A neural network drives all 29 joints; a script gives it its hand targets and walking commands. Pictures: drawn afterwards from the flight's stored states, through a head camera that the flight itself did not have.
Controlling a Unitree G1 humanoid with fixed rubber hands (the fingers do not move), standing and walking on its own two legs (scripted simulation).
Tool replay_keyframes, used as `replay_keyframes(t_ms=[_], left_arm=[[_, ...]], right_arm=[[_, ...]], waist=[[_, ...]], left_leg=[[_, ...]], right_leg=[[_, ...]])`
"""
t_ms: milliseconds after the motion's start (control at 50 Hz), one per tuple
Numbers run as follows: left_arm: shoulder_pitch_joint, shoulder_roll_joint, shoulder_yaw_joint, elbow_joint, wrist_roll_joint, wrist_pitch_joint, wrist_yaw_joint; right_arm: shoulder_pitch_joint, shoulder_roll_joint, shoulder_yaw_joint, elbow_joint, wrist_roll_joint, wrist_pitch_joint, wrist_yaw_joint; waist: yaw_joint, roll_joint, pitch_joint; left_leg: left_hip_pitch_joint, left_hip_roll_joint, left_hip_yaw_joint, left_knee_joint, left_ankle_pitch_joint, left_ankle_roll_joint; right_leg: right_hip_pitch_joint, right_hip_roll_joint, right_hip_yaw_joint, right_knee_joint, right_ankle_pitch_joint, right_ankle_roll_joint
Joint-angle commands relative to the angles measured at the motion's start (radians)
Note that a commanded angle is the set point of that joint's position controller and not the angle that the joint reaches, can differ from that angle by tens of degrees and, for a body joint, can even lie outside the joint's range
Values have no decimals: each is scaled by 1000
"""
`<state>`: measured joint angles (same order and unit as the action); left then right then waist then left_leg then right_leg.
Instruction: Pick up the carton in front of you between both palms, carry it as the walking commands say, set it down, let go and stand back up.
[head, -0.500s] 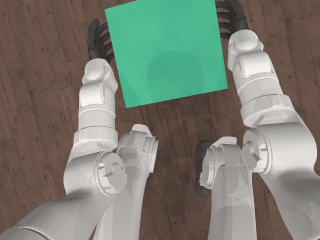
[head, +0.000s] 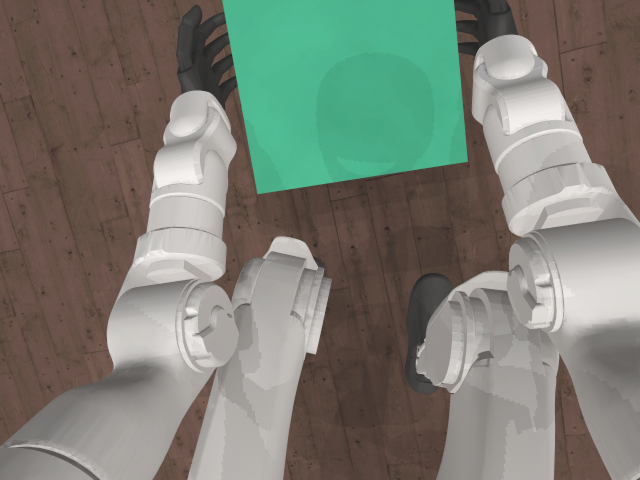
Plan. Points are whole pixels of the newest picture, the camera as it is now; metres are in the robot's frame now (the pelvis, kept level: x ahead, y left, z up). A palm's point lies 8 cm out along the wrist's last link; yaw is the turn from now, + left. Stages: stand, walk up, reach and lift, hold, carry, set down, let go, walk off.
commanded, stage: set down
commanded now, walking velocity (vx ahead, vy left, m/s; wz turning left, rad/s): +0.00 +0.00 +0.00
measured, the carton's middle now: (348, 97) +0.49 +0.05 -0.25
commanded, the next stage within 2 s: none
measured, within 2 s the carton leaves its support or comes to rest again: rests again in 0.08 s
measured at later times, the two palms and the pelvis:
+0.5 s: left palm (201, 95) +0.47 +0.21 -0.16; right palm (483, 43) +0.54 -0.09 -0.18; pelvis -0.01 +0.00 -0.01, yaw +0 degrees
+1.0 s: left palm (199, 118) +0.45 +0.22 -0.19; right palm (525, 52) +0.54 -0.14 -0.20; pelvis -0.01 +0.00 -0.02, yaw +0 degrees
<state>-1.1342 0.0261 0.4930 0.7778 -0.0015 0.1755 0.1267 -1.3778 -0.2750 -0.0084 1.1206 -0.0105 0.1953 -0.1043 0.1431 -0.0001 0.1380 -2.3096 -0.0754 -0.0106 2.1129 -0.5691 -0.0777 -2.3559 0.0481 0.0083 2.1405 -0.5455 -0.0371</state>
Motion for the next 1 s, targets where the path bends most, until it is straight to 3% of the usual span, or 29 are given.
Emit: replay_keyframes(t_ms=[0,20,60,80,100,140,180,200,220,240,260,320,340,360,380,400,420,460,580,600,620,740,760,780,840,880,900,920,980], left_arm=[[-578,-720,-414,-32,-58,-5,-230],[-540,-751,-400,-35,-79,-8,-232],[-493,-702,-365,-6,-22,-25,-216],[-572,-722,-388,-1,-42,-24,-217],[-521,-729,-389,16,-31,-24,-214],[-595,-716,-384,28,-72,-34,-225],[-570,-691,-361,37,-19,-33,-217],[-565,-652,-314,47,-10,-29,-222],[-575,-707,-324,121,-24,-18,-226],[-575,-716,-322,75,-36,-31,-226],[-543,-623,-303,133,-15,-42,-225],[-573,-626,-321,145,-14,-42,-231],[-524,-663,-283,143,-15,-35,-238],[-529,-596,-323,119,-20,-60,-226],[-534,-574,-244,120,17,-52,-226],[-497,-597,-311,126,-17,-46,-232],[-551,-624,-291,120,-10,-49,-232],[-514,-591,-262,129,-25,-60,-233],[-501,-527,-246,212,9,-42,-227],[-469,-430,-192,174,65,-50,-225],[-473,-491,-202,217,28,-45,-230],[-440,-317,-168,203,9,-66,-190],[-370,-196,-109,185,73,-78,-154],[-332,-93,-105,245,40,-80,-136],[-248,266,-35,253,-7,-145,-33],[-263,322,-73,198,-68,-187,-3],[-350,253,-137,172,-119,-181,-2],[-294,297,-149,184,-145,-205,-3],[-248,331,-160,128,-166,-208,1]], right_arm=[[-542,800,239,-190,101,-82,206],[-495,787,203,-193,84,-97,197],[-519,797,193,-156,96,-106,196],[-520,803,210,-153,100,-113,204],[-525,758,153,-109,89,-119,201],[-478,741,136,-59,66,-113,202],[-532,710,161,-79,82,-126,198],[-538,734,187,-82,87,-114,210],[-537,710,149,-33,74,-121,211],[-507,721,135,-52,71,-123,208],[-515,680,131,-38,64,-123,208],[-500,676,103,-38,44,-123,213],[-481,659,107,-53,40,-129,212],[-421,707,96,42,26,-106,212],[-460,690,121,4,44,-103,222],[-411,657,97,21,21,-109,220],[-467,618,75,37,28,-115,215],[-453,644,87,24,14,-122,220],[-411,549,13,94,-44,-108,213],[-431,523,75,41,-27,-97,223],[-421,514,26,65,-34,-100,215],[-412,357,34,84,-2,-107,187],[-422,174,-23,82,-34,-117,155],[-379,96,-21,89,-13,-113,142],[-397,-205,27,49,81,-143,71],[-391,-237,20,31,95,-160,49],[-427,-250,51,10,111,-163,48],[-384,-269,44,21,155,-177,44],[-415,-261,125,-2,210,-168,55]], waist=[[27,-194,-1058],[-8,-163,-1050],[91,-181,-1005],[-25,-183,-1018],[75,-104,-984],[-40,-149,-965],[37,-78,-908],[60,-167,-901],[-20,-112,-870],[-19,-104,-885],[45,-145,-837],[1,-105,-798],[-59,-135,-810],[41,-118,-796],[43,-129,-734],[-20,-127,-730],[-9,-41,-733],[5,-123,-719],[-63,-85,-639],[21,-103,-591],[-28,-91,-633],[-16,-104,-627],[13,-71,-614],[-56,-89,-622],[88,-123,-687],[80,-142,-752],[-21,-145,-760],[55,-125,-784],[68,-160,-860]], left_leg=[[442,-55,74,-139,405,-3],[448,-51,83,-136,325,-6],[423,-62,100,-129,334,17],[433,-40,60,-127,359,11],[445,-67,85,-147,330,6],[423,-47,66,-112,296,1],[461,-45,64,-131,335,11],[428,-61,75,-154,285,19],[403,-34,62,-118,269,-3],[391,-51,90,-114,254,4],[405,-56,82,-133,220,15],[345,-42,79,-90,242,14],[353,-45,59,-82,265,19],[391,-56,77,-111,229,16],[337,-41,83,-101,251,26],[365,-49,51,-117,265,16],[364,-53,56,-127,270,14],[330,-46,61,-74,240,22],[325,-50,60,-87,182,17],[307,-36,74,-69,215,15],[280,-57,78,-84,176,23],[362,-25,60,-85,166,21],[295,-25,78,-65,194,9],[339,1,50,-89,188,-3],[381,22,74,-91,212,-5],[358,24,65,-71,287,-2],[360,36,75,-72,311,-14],[358,36,71,-80,293,-5],[376,61,74,-61,335,-5]], right_leg=[[743,66,28,-139,369,4],[693,74,8,-154,267,1],[594,77,22,-154,226,2],[635,82,8,-136,311,-1],[628,79,14,-126,239,-18],[633,79,17,-142,252,-9],[553,68,36,-126,244,-17],[580,81,16,-141,201,-7],[553,71,37,-140,195,-29],[551,82,20,-151,169,-25],[552,70,14,-144,151,-3],[542,59,48,-135,184,-24],[523,65,24,-131,189,-18],[505,63,34,-136,159,-9],[497,65,51,-149,168,-16],[489,68,13,-113,193,-15],[481,67,26,-111,197,-29],[475,64,34,-109,152,-27],[499,58,27,-129,118,-32],[453,54,69,-133,131,-24],[517,55,48,-138,136,-29],[573,48,48,-99,131,-8],[488,39,59,-103,121,-18],[565,20,43,-78,164,-2],[618,-4,64,-82,125,21],[627,-23,86,-88,213,26],[638,-19,77,-108,229,14],[659,-24,69,-74,226,11],[693,-30,94,-84,224,24]])
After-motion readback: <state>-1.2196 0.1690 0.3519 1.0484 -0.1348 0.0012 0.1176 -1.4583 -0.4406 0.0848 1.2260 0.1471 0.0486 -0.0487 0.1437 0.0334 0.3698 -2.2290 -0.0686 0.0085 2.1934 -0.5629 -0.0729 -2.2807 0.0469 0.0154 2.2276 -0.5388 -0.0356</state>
